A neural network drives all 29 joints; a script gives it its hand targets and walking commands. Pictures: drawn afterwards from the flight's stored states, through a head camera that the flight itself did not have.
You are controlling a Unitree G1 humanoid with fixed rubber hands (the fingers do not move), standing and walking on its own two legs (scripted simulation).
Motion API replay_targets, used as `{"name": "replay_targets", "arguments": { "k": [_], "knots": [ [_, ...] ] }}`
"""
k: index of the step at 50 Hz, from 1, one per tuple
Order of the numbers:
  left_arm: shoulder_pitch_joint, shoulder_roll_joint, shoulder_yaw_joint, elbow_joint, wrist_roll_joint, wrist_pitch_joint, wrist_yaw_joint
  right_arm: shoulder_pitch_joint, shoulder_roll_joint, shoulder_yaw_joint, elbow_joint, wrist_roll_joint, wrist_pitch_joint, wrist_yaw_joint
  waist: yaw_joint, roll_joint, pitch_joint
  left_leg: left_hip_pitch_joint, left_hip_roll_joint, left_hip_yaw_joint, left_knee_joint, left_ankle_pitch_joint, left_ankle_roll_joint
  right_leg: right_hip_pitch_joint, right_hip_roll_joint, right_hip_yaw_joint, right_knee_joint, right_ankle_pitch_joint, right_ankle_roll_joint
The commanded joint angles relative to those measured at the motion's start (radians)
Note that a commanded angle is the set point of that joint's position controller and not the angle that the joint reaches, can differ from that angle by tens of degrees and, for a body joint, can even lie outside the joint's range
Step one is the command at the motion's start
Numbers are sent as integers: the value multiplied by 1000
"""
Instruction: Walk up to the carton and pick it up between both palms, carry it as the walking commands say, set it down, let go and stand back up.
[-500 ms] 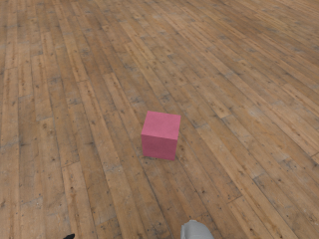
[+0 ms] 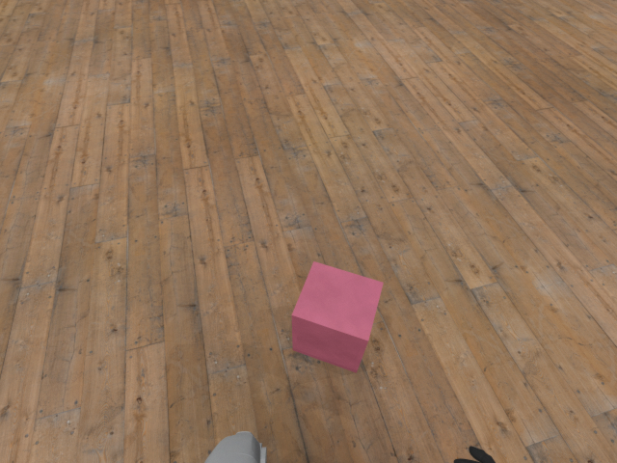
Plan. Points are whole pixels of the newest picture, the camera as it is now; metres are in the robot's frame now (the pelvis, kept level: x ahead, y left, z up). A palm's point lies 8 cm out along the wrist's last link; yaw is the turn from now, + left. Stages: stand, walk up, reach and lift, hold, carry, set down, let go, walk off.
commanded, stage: walk up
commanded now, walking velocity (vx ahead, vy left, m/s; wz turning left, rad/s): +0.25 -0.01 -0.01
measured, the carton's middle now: (335, 318) +0.60 -0.04 -0.64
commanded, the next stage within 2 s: none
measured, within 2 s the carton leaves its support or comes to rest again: neither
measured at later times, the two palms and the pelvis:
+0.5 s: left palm (191, 376) +0.24 +0.21 -0.13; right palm out of the picture +0.10 -0.24 -0.17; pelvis +0.11 -0.02 -0.01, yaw -1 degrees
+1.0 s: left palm out of the picture +0.08 +0.22 -0.15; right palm out of the picture +0.11 -0.22 -0.14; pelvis +0.08 -0.01 +0.00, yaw -1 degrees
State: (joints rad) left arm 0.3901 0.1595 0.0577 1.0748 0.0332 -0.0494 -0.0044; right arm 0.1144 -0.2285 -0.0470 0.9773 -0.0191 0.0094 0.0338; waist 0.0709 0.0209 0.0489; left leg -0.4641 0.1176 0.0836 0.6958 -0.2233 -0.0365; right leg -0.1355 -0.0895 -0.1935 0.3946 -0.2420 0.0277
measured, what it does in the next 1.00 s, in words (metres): steps on the spot: left foot, then right foot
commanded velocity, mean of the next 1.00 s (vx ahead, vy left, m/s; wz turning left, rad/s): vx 0.02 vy -0.03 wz -0.01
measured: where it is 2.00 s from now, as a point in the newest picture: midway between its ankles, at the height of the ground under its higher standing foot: (305, 450)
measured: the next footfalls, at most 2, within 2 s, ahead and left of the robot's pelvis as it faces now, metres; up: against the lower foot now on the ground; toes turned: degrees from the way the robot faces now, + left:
left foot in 0.06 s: +0.14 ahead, +0.15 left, +0.00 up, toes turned +9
right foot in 0.40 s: +0.23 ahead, -0.13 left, +0.00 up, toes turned -8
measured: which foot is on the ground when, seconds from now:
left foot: up 0.00-0.04, down 0.06-0.42, up 0.44-0.70, down 0.72-1.00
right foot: down 0.00-0.06, up 0.08-0.38, down 0.40-0.76, up 0.78-0.92, down 0.94-1.00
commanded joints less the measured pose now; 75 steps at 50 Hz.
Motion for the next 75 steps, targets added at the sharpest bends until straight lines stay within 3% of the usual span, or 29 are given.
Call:
{"name": "replay_targets", "arguments": {
  "k": [1,3,5,7,10,13,16,19,22,28,29,34,35,37,39,41,45,51,58,59,60,62,64,66,67,68,69,72,75],
  "knots": [
    [-37,126,7,-48,-8,-13,4,156,-57,-19,15,-1,-49,-17,-127,-66,-137,420,-57,99,-212,87,3,-149,-99,60,41,83,-116],
    [13,38,-12,-88,-6,-11,0,345,-230,-52,50,-23,-61,-38,-200,431,-230,596,337,-417,-443,-87,122,-440,38,56,511,-359,-37],
    [-9,79,5,-86,-7,8,3,276,-217,-52,25,-9,-60,-42,-158,208,-120,521,391,-409,-466,-10,194,-488,0,165,688,-320,-37],
    [-57,101,4,-83,-4,12,-6,177,-141,-37,-11,0,-63,-38,-138,149,-48,410,283,-298,-470,-12,186,-467,-29,152,667,-203,-34],
    [-37,126,26,-68,0,42,-14,172,-155,-50,-11,1,-45,-62,-107,47,-10,365,335,-263,-458,124,196,-468,-70,209,694,-171,15],
    [-91,89,1,-108,-10,73,-18,120,-115,-33,-21,-4,-52,-65,-88,187,59,214,292,-185,-533,-19,180,-406,-61,197,589,-33,6],
    [-80,47,-30,-86,-32,38,1,102,-25,3,5,4,-49,-56,-49,236,-14,250,86,28,-326,620,112,-151,40,117,179,64,6],
    [-29,118,-6,-55,-24,35,18,148,-24,16,5,10,-35,-56,-39,-20,-100,180,38,53,-207,257,63,37,-37,117,43,437,-47],
    [-84,303,27,-129,-25,52,35,145,-57,-3,-16,15,33,-67,-13,-332,-65,45,-96,-42,247,-447,11,-65,-368,451,-30,1023,-226],
    [-245,176,12,-179,-27,75,53,162,-40,-7,1,2,60,-62,-66,-163,-177,68,-72,-76,413,-293,3,-92,-246,289,-22,558,-207],
    [-238,183,22,-184,-20,75,51,177,-40,-4,-1,0,61,-65,-55,-222,-206,69,-86,-62,373,-299,0,-81,-234,309,-33,463,-210],
    [-266,169,26,-154,-20,90,30,204,0,18,20,17,44,-50,-93,-172,-180,321,-82,-23,-159,-120,35,-163,-130,336,-178,-161,-141],
    [-263,166,23,-149,-21,92,24,258,-4,23,35,13,40,-47,-112,-256,-164,403,-71,-29,-275,-56,64,-215,-111,306,-173,-205,-121],
    [-242,48,-22,-182,-19,79,17,226,-145,-5,28,-14,18,-57,-119,246,-72,262,226,-435,-564,-269,137,-328,72,137,106,-150,-46],
    [-246,110,2,-152,-33,85,15,69,-134,-11,-3,-17,13,-62,-86,321,95,-2,192,-336,-601,-367,159,-178,60,218,215,-116,-36],
    [-201,125,-8,-101,-22,72,6,-3,-90,11,-1,-11,-12,-65,-35,139,43,115,114,-208,-527,-140,126,-152,62,200,189,11,-35],
    [-160,83,-27,-47,-23,42,19,71,-61,4,32,7,-25,-65,-46,113,-16,335,81,-129,-402,157,120,-148,56,170,10,62,-21],
    [-92,59,-50,47,-31,35,35,134,-2,10,80,16,-20,-69,-61,-75,8,340,13,-84,-391,16,78,-95,-3,250,-73,209,-46],
    [-97,53,-39,62,-25,34,39,168,19,18,131,8,-17,-69,-61,-72,34,298,2,-109,-423,0,63,-61,-4,275,-107,96,-44],
    [-27,143,-8,54,-15,45,47,131,-52,-12,88,-13,-14,-63,-36,-54,38,243,9,-63,-317,-244,69,-139,-45,296,-90,-162,-65],
    [69,258,17,70,-9,66,37,163,-119,-33,55,-27,12,-42,-41,24,-11,169,-64,18,-249,-529,32,-101,-114,506,-178,-521,-95],
    [-24,295,21,21,-9,71,38,158,-64,-30,28,-26,17,-31,-73,-204,46,190,-110,19,70,-362,-1,-286,-239,692,-329,-665,-131],
    [-114,245,24,5,-8,60,40,213,-3,-19,51,-23,-1,-32,-111,-256,79,283,-80,9,-6,-322,0,-367,-202,620,-325,-562,-133],
    [-216,222,43,-35,-12,65,38,412,24,-3,100,-9,-12,-37,-216,-233,4,582,-89,27,-280,-226,47,-530,-70,410,-206,-422,-11],
    [-233,169,23,-41,-15,63,31,477,18,-2,125,-14,-22,-44,-226,-105,35,604,-43,-3,-495,-270,55,-539,41,275,-44,-357,19],
    [-219,96,-13,-71,-13,52,22,496,-75,-22,139,-24,-29,-57,-227,189,25,660,168,-292,-645,-438,122,-679,145,123,264,-270,47],
    [-285,91,-9,-117,-2,53,20,399,-105,-29,119,-20,-22,-59,-176,233,88,480,281,-363,-662,-519,156,-651,47,141,467,-236,1],
    [-209,106,12,-119,1,54,-2,272,-78,-22,64,-20,-32,-66,-96,85,88,357,276,-230,-633,-418,186,-497,-10,137,593,-159,-24],
    [-187,106,12,-123,3,60,-15,246,-64,-19,49,-23,-45,-59,-53,104,143,205,153,-76,-607,-267,148,-277,2,115,393,-127,-17]
  ]
}}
